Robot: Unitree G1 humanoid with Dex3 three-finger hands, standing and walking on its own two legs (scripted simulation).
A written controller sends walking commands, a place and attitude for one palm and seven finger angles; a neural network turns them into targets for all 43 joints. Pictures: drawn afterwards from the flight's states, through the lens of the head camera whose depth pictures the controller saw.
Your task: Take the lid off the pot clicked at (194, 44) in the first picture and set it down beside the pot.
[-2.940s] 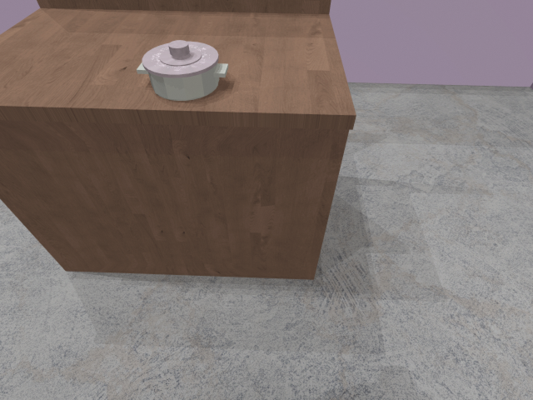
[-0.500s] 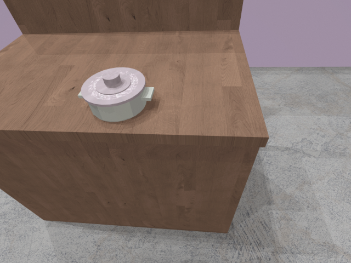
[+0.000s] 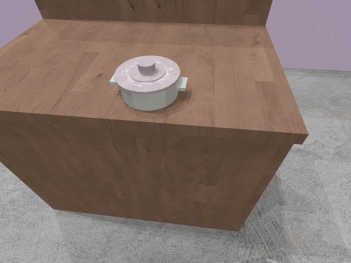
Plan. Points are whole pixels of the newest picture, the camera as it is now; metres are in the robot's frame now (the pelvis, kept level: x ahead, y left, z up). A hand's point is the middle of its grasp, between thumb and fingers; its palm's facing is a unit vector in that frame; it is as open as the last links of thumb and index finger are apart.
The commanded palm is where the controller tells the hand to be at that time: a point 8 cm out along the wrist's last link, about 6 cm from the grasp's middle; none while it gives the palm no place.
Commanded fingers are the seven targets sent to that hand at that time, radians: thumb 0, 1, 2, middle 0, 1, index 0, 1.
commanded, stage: look again from close up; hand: left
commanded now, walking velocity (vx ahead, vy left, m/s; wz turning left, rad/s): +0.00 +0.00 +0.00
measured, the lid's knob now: (146, 65) +0.56 +0.13 +0.17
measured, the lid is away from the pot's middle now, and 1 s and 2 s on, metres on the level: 0.00 0.00 0.00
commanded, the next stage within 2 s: lift the closed hand beside the body in 1.84 s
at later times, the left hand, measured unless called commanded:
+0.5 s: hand out of the picture +0.08 +0.25 -0.16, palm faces -0.02 -0.98 -0.18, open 7.3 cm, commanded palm none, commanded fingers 0.00 0.90 0.90 -0.20 -0.30 -0.20 -0.30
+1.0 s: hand out of the picture +0.03 +0.25 -0.16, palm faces -0.01 -0.98 -0.18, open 7.3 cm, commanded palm none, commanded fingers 0.00 0.90 0.90 -0.20 -0.30 -0.20 -0.30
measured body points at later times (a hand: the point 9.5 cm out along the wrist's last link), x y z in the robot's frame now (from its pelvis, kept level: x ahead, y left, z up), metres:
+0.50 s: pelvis +0.01 +0.08 +0.02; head +0.05 +0.10 +0.47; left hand +0.08 +0.30 -0.14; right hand +0.01 -0.16 -0.12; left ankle +0.03 +0.10 -0.72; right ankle -0.02 -0.07 -0.70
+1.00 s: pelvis +0.02 +0.07 +0.02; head +0.04 +0.09 +0.47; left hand +0.03 +0.30 -0.14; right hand +0.02 -0.16 -0.13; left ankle +0.03 +0.10 -0.72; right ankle -0.02 -0.06 -0.72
